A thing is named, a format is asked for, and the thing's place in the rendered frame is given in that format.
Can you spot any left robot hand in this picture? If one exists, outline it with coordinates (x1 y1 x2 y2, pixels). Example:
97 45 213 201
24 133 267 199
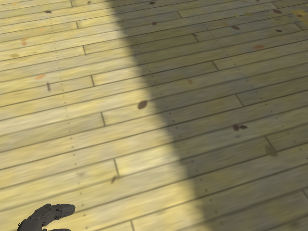
17 203 75 231

